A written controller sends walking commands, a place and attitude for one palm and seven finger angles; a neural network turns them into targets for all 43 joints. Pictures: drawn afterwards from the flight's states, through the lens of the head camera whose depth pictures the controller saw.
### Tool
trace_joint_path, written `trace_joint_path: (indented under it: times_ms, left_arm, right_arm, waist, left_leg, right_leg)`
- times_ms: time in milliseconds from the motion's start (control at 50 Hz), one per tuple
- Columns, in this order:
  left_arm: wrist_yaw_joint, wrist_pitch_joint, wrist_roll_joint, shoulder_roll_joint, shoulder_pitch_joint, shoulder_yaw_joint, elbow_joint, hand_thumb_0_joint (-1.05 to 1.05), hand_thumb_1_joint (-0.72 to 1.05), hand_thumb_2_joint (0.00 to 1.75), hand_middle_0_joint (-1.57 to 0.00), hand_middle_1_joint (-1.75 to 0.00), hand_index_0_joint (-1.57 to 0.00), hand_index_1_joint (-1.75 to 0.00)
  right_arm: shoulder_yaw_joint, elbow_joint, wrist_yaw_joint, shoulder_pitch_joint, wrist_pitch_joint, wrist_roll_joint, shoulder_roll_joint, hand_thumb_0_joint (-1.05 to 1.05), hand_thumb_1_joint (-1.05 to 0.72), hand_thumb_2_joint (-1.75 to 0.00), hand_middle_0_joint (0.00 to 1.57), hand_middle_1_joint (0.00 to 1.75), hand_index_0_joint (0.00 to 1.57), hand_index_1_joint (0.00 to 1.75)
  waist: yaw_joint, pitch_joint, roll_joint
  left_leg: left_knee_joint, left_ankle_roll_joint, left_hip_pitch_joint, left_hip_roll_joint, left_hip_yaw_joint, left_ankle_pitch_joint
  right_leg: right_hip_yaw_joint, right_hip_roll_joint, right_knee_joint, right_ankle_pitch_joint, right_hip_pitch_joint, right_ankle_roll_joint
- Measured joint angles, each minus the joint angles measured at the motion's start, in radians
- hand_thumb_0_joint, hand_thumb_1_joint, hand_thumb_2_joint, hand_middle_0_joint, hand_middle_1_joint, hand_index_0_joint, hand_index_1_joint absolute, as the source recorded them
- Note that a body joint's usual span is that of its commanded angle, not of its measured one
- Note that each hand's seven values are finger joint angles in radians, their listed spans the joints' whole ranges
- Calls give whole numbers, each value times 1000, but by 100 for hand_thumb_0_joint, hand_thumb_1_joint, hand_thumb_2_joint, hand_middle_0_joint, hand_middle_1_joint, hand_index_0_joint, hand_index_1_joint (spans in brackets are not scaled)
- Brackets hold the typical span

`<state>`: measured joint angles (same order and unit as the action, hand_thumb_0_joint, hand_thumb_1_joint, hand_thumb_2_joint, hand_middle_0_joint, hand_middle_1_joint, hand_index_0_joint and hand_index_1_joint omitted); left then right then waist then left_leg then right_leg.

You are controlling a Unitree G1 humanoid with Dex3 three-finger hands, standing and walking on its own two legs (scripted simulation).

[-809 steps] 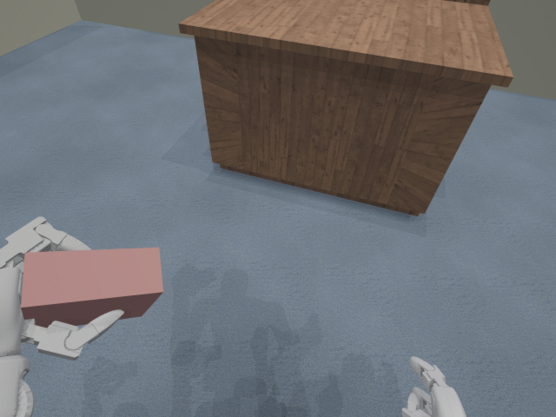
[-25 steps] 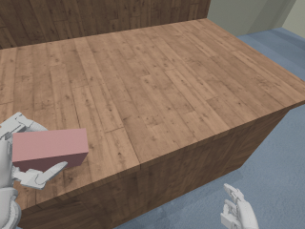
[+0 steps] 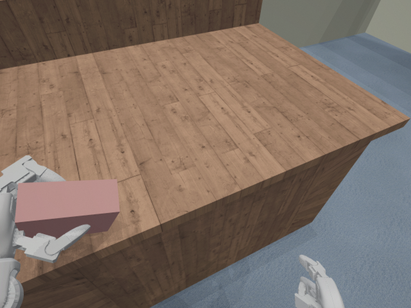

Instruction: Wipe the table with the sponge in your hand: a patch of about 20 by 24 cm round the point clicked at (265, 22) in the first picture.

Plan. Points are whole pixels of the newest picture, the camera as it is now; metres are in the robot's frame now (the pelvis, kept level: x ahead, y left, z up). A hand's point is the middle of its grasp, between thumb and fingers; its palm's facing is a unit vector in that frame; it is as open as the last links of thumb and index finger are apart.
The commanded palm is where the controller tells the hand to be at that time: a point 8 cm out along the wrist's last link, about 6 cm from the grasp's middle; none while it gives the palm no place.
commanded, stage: shuffle to correct the standing spot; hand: left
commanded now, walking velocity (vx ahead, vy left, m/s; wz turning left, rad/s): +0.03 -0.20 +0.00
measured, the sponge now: (84, 209) +0.23 +0.20 +0.14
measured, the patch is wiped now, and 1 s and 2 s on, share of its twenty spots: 0.00 0.00 0.00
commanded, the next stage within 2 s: none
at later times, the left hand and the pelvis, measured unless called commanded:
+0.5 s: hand (64, 209) +0.22 +0.22 +0.16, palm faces +0.33 -0.87 -0.37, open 9.5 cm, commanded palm +0.16 +0.26 +0.18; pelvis +0.01 -0.02 +0.00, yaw +0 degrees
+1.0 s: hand (61, 212) +0.21 +0.22 +0.16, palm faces +0.33 -0.86 -0.38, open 9.5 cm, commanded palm +0.16 +0.26 +0.18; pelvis +0.00 -0.02 +0.00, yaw +0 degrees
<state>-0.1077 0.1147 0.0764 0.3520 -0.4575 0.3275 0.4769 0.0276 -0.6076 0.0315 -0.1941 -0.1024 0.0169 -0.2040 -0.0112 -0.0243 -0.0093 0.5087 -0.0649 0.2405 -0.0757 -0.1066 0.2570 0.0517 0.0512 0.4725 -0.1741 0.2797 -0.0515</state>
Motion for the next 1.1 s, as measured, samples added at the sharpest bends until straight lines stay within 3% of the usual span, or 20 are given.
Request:
trace_joint_path:
  times_ms: [140, 440, 580, 720, 1100]
  left_arm:
    - [-2, -3, 14, 20, -26, 20, 33, 0, -43, 101, -79, -137, -80, -136]
    - [10, -33, 30, 13, -27, 8, 37, 0, -43, 101, -79, -137, -79, -136]
    - [6, -28, 31, 24, -30, 16, 55, 0, -43, 101, -79, -137, -79, -136]
    - [6, -32, 32, 23, -37, 21, 47, 0, -43, 101, -79, -138, -79, -137]
    - [-2, -36, 29, 23, -43, 15, 57, 0, -43, 101, -79, -138, -79, -137]
  right_arm:
    - [-13, 2, 5, 4, 7, 4, -15, 1, -91, -90, 20, 30, 20, 30]
    - [-5, 17, -2, 35, 29, 7, -1, 1, -91, -90, 20, 30, 20, 30]
    - [-1, 18, -1, 31, 32, 5, 1, 1, -91, -90, 20, 30, 20, 30]
    - [-1, 12, -1, 21, 35, 7, 1, 1, -91, -90, 20, 30, 20, 30]
    - [-2, 10, 1, 13, 36, 7, -1, 1, -91, -90, 20, 30, 20, 30]
  waist:
    - [0, -1, -13]
    - [7, -14, -13]
    - [6, -17, -13]
    - [7, -14, -15]
    - [-1, -11, -12]
  left_leg:
    - [-3, -15, -8, -12, -6, 7]
    - [5, -9, -9, -25, -9, 14]
    - [-10, -22, -6, -26, -12, 1]
    - [-2, -6, 1, -26, -7, 4]
    - [1, -10, 4, -27, -7, 5]
  right_leg:
    - [8, 10, 12, -17, -2, -13]
    - [14, 23, 24, -24, 0, -27]
    - [18, 23, 9, -11, 1, -26]
    - [14, 23, 8, -7, 6, -25]
    - [16, 23, 3, -4, 4, -22]
